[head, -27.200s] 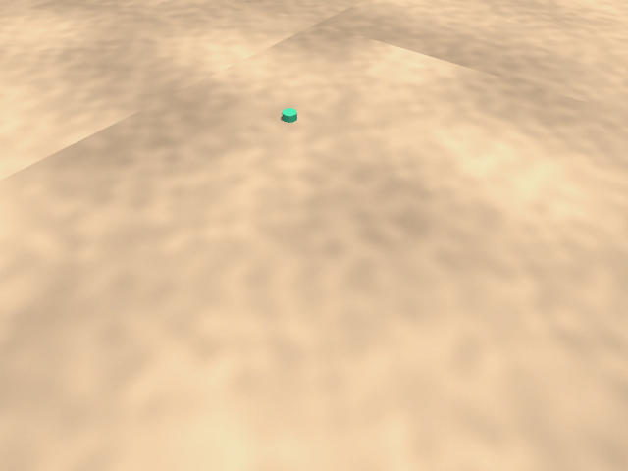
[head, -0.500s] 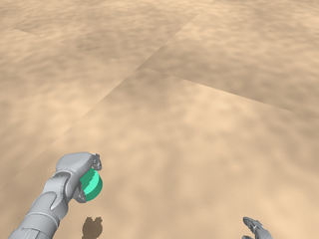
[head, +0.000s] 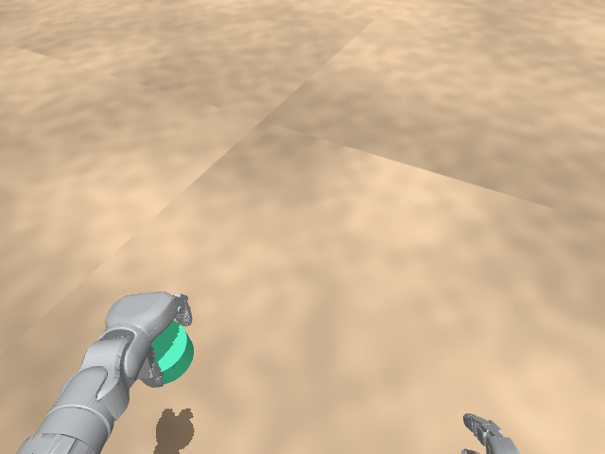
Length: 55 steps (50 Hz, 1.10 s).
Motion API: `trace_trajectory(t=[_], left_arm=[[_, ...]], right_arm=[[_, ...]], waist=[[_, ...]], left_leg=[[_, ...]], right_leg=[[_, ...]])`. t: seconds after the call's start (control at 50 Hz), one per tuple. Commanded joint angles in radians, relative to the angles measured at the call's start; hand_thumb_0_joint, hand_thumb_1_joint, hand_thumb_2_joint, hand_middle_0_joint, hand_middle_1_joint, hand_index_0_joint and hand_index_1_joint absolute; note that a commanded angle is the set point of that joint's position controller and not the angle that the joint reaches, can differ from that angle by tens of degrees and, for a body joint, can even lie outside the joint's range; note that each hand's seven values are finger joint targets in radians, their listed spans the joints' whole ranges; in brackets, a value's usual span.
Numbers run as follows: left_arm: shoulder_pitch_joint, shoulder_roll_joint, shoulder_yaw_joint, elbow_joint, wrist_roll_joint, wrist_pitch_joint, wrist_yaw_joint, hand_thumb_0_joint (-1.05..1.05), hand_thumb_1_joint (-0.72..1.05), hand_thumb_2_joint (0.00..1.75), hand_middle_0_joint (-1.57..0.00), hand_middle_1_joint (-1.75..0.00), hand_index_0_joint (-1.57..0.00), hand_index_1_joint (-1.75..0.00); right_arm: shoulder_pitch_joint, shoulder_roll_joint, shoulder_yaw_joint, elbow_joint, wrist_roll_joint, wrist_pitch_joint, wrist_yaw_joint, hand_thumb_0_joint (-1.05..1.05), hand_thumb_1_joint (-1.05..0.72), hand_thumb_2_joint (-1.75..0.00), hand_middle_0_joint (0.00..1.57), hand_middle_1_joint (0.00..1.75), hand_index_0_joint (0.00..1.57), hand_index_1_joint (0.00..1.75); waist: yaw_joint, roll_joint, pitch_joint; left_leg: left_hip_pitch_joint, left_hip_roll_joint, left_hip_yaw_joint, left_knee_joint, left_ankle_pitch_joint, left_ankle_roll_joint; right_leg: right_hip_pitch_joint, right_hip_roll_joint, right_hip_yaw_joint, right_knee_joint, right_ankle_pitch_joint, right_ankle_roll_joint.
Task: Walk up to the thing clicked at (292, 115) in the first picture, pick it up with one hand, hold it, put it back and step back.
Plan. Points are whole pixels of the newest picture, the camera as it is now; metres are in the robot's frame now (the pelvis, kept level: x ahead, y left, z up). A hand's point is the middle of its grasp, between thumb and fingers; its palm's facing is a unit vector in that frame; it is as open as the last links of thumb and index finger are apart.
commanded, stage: crouch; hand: left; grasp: from above
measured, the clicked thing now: (162, 351) +0.31 +0.23 -0.09
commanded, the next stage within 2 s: lower in 2.00 s
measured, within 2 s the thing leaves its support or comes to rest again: neither
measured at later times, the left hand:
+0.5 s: hand (182, 362) +0.35 +0.25 -0.24, palm faces -0.41 +0.04 -0.91, open 10.5 cm
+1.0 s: hand (204, 376) +0.40 +0.27 -0.46, palm faces -0.44 -0.01 -0.90, open 10.5 cm
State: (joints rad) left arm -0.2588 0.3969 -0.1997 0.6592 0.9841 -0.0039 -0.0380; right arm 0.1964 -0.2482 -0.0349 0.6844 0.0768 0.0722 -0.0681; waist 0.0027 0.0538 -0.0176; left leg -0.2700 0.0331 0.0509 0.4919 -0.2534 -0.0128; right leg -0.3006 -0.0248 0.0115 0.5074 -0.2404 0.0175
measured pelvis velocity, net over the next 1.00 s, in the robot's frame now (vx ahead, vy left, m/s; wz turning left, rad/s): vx -0.08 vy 0.02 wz -0.03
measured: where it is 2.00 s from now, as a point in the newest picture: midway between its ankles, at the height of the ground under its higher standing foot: outside the picture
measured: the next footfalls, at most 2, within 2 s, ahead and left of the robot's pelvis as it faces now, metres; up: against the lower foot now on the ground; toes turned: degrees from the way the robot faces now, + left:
none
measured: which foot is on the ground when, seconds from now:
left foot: down 0.00-1.00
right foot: down 0.00-1.00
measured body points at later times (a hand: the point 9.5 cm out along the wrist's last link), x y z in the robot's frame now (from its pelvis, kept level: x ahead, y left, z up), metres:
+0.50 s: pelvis -0.05 +0.01 -0.14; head +0.09 +0.03 +0.29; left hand +0.37 +0.25 -0.19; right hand +0.02 -0.28 -0.25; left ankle +0.00 +0.13 -0.74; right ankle +0.01 -0.13 -0.74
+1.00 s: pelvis -0.08 +0.02 -0.32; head +0.15 +0.06 +0.07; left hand +0.42 +0.26 -0.41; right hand -0.04 -0.26 -0.43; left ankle +0.00 +0.13 -0.74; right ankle +0.01 -0.13 -0.74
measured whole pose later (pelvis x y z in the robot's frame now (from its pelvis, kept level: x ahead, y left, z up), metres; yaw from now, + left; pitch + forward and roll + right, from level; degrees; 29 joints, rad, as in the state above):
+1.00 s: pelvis -0.08 +0.02 -0.32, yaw -2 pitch +38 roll -6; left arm -0.94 0.64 0.04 1.32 1.24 -0.16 0.30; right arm 0.20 -0.23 0.00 0.73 -0.08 -0.04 0.05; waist -0.22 0.03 -0.15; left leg -2.01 0.03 -0.07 2.01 -0.67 0.01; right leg -1.97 -0.03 -0.03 1.93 -0.63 0.04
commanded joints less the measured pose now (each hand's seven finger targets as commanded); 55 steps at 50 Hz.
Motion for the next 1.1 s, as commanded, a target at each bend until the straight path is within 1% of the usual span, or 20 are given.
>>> trace_trajectory(t=[0.0,0.08,0.12,0.22,0.3,0.34,0.42,0.46,0.56,0.64,0.7,0.74,0.8,0.84,0.88,0.92,0.96,1.0,1.06,1.08], left_arm=[[-0.285,0.194,0.103,-0.101,0.026,-0.037,0.071,0.00,0.55,0.83,-0.86,-0.91,-0.91,-0.85],[-0.343,0.199,0.119,0.004,0.059,-0.078,0.162,0.00,0.56,0.82,-0.85,-0.93,-0.92,-0.86],[-0.432,0.222,0.128,0.013,0.087,-0.093,0.212,0.00,0.54,0.79,-0.81,-0.95,-0.89,-0.87],[-0.524,0.179,0.103,0.195,0.152,-0.093,0.335,0.00,0.46,0.82,-0.79,-0.91,-0.85,-0.86],[-0.632,0.211,0.111,0.325,0.176,-0.087,0.391,0.00,0.43,0.75,-0.73,-0.93,-0.82,-0.85],[-0.677,0.238,0.127,0.352,0.181,-0.081,0.410,0.00,0.41,0.75,-0.71,-0.95,-0.80,-0.86],[-0.748,0.296,0.158,0.403,0.183,-0.065,0.425,0.00,0.43,0.75,-0.70,-0.95,-0.80,-0.85],[-0.752,0.276,0.155,0.407,0.169,-0.056,0.424,0.00,0.43,0.78,-0.72,-0.95,-0.80,-0.86],[-0.853,0.370,0.210,0.370,0.174,-0.043,0.412,0.00,0.42,0.78,-0.71,-0.95,-0.80,-0.86],[-0.865,0.360,0.210,0.482,0.167,-0.046,0.385,0.00,0.41,0.80,-0.69,-0.97,-0.78,-0.88],[-0.917,0.411,0.239,0.470,0.173,-0.076,0.365,0.00,0.38,0.77,-0.67,-0.95,-0.76,-0.86],[-0.949,0.410,0.235,0.477,0.182,-0.097,0.360,0.00,0.41,0.77,-0.69,-0.96,-0.78,-0.86],[-0.988,0.431,0.238,0.501,0.202,-0.127,0.357,0.00,0.44,0.79,-0.70,-0.97,-0.80,-0.87],[-1.034,0.509,0.279,0.466,0.222,-0.145,0.370,0.00,0.44,0.78,-0.70,-0.96,-0.80,-0.86],[-1.049,0.474,0.268,0.484,0.230,-0.155,0.377,0.00,0.45,0.78,-0.70,-0.96,-0.80,-0.86],[-1.073,0.505,0.278,0.497,0.258,-0.162,0.388,0.00,0.44,0.78,-0.72,-0.93,-0.81,-0.84],[-1.040,0.519,0.294,0.515,0.260,-0.158,0.398,0.00,0.43,0.74,-0.72,-0.92,-0.81,-0.83],[-1.110,0.567,0.317,0.460,0.260,-0.157,0.404,0.00,0.44,0.79,-0.74,-0.91,-0.81,-0.84],[-1.121,0.534,0.297,0.515,0.263,-0.152,0.395,0.00,0.48,0.81,-0.77,-0.92,-0.84,-0.85],[-1.149,0.568,0.311,0.515,0.261,-0.153,0.395,0.00,0.47,0.82,-0.78,-0.92,-0.84,-0.85]], right_arm=[[-0.053,-0.126,-0.044,-0.118,-0.013,-0.032,-0.004,0.00,-0.90,-0.90,0.20,0.30,0.20,0.30],[-0.033,-0.131,-0.047,-0.096,-0.030,-0.027,0.005,0.00,-0.90,-0.90,0.20,0.30,0.20,0.30],[-0.008,-0.139,-0.058,-0.078,-0.041,-0.028,0.011,0.00,-0.90,-0.90,0.20,0.30,0.20,0.30],[0.055,-0.149,-0.078,-0.056,-0.067,-0.033,0.035,0.00,-0.90,-0.90,0.20,0.30,0.20,0.30],[0.096,-0.165,-0.083,-0.049,-0.077,-0.043,0.043,0.00,-0.90,-0.90,0.20,0.30,0.20,0.30],[0.104,-0.169,-0.085,-0.044,-0.082,-0.051,0.042,0.00,-0.90,-0.90,0.20,0.30,0.20,0.30],[0.133,-0.179,-0.089,-0.033,-0.094,-0.069,0.035,0.00,-0.90,-0.90,0.20,0.30,0.20,0.30],[0.136,-0.179,-0.089,-0.031,-0.100,-0.077,0.034,0.00,-0.90,-0.90,0.20,0.30,0.20,0.30],[0.151,-0.190,-0.092,-0.023,-0.112,-0.087,0.033,0.00,-0.90,-0.90,0.20,0.30,0.20,0.30],[0.162,-0.193,-0.084,-0.007,-0.121,-0.097,0.039,0.00,-0.90,-0.90,0.20,0.30,0.20,0.30],[0.172,-0.205,-0.083,-0.004,-0.124,-0.105,0.049,0.00,-0.90,-0.90,0.20,0.30,0.20,0.30],[0.179,-0.204,-0.074,-0.008,-0.126,-0.107,0.058,0.00,-0.90,-0.90,0.20,0.30,0.20,0.30],[0.186,-0.207,-0.050,0.003,-0.136,-0.120,0.076,0.00,-0.90,-0.90,0.20,0.30,0.20,0.30],[0.197,-0.223,-0.056,0.012,-0.141,-0.120,0.081,0.00,-0.90,-0.90,0.20,0.30,0.20,0.30],[0.207,-0.225,-0.048,0.020,-0.151,-0.125,0.093,0.00,-0.90,-0.90,0.20,0.30,0.20,0.30],[0.214,-0.227,-0.046,0.026,-0.160,-0.125,0.101,0.00,-0.90,-0.90,0.20,0.30,0.20,0.30],[0.226,-0.231,-0.043,0.028,-0.168,-0.126,0.116,0.00,-0.90,-0.90,0.20,0.30,0.20,0.30],[0.230,-0.238,-0.043,0.027,-0.173,-0.126,0.127,0.00,-0.90,-0.90,0.20,0.30,0.20,0.30],[0.236,-0.238,-0.045,0.031,-0.181,-0.124,0.142,0.00,-0.90,-0.90,0.20,0.30,0.20,0.30],[0.242,-0.245,-0.047,0.035,-0.181,-0.122,0.144,0.00,-0.91,-0.90,0.20,0.30,0.20,0.30]], waist=[[-0.015,-0.110,-0.192],[-0.036,-0.091,-0.183],[-0.044,-0.056,-0.259],[-0.083,-0.044,-0.376],[-0.109,-0.034,-0.453],[-0.102,-0.009,-0.498],[-0.116,0.037,-0.603],[-0.127,0.046,-0.649],[-0.139,0.105,-0.760],[-0.179,0.081,-0.690],[-0.179,0.098,-0.741],[-0.202,0.082,-0.732],[-0.226,0.117,-0.731],[-0.207,0.165,-0.804],[-0.226,0.187,-0.797],[-0.231,0.233,-0.823],[-0.220,0.243,-0.845],[-0.222,0.275,-0.914],[-0.254,0.270,-0.860],[-0.256,0.256,-0.863]], left_leg=[[0.053,-0.050,-0.009,-0.019,0.201,0.030],[-0.050,-0.052,-0.008,0.071,0.141,0.023],[-0.098,-0.049,-0.008,0.151,0.148,0.017],[-0.324,-0.048,-0.012,0.399,0.110,0.015],[-0.528,-0.043,-0.019,0.549,0.009,0.019],[-0.607,-0.046,-0.024,0.610,-0.031,0.020],[-0.726,-0.037,-0.047,0.735,-0.076,0.022],[-0.785,-0.034,-0.058,0.790,-0.097,0.020],[-0.862,-0.022,-0.086,0.891,-0.113,0.016],[-1.003,-0.021,-0.108,0.967,-0.238,0.020],[-1.041,-0.024,-0.130,1.022,-0.277,0.018],[-1.107,-0.028,-0.130,1.067,-0.311,0.022],[-1.161,-0.027,-0.145,1.135,-0.295,0.020],[-1.141,-0.029,-0.140,1.174,-0.278,0.017],[-1.140,-0.027,-0.147,1.211,-0.246,0.012],[-1.148,-0.029,-0.125,1.257,-0.217,0.015],[-1.142,-0.030,-0.110,1.303,-0.149,0.018],[-1.128,-0.029,-0.109,1.337,-0.097,0.017],[-1.160,-0.023,-0.109,1.379,-0.093,0.020],[-1.185,-0.023,-0.105,1.396,-0.104,0.024]], right_leg=[[0.016,0.039,-0.011,-0.054,0.171,-0.019],[-0.101,0.039,-0.013,0.026,0.115,-0.022],[-0.158,0.040,-0.011,0.101,0.127,-0.024],[-0.363,0.036,-0.006,0.318,0.104,-0.027],[-0.535,0.039,-0.012,0.463,0.011,-0.030],[-0.600,0.039,-0.017,0.526,-0.028,-0.033],[-0.755,0.044,-0.037,0.668,-0.079,-0.043],[-0.818,0.043,-0.042,0.735,-0.096,-0.046],[-0.953,0.041,-0.056,0.874,-0.128,-0.057],[-1.100,0.037,-0.067,0.953,-0.228,-0.056],[-1.183,0.037,-0.078,1.027,-0.266,-0.060],[-1.222,0.037,-0.082,1.060,-0.292,-0.059],[-1.310,0.028,-0.088,1.128,-0.276,-0.057],[-1.334,0.027,-0.087,1.166,-0.271,-0.059],[-1.391,0.021,-0.095,1.206,-0.250,-0.058],[-1.410,0.026,-0.095,1.236,-0.232,-0.061],[-1.399,0.025,-0.095,1.261,-0.188,-0.059],[-1.398,0.024,-0.098,1.299,-0.148,-0.059],[-1.439,0.028,-0.108,1.327,-0.149,-0.057],[-1.440,0.028,-0.106,1.332,-0.148,-0.055]])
